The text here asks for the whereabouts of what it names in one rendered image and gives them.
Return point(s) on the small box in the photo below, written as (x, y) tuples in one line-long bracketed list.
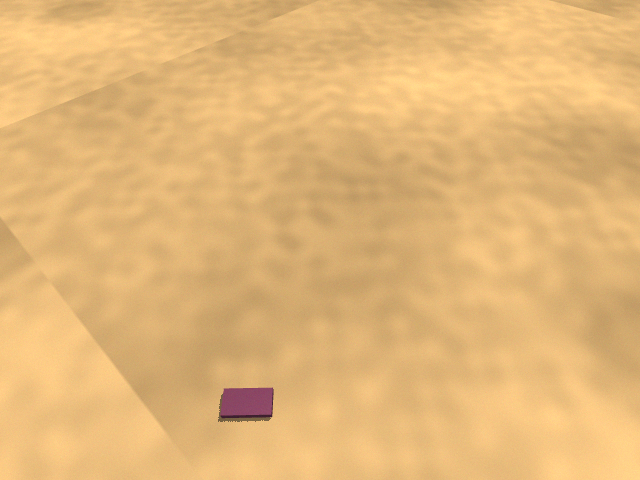
[(247, 402)]

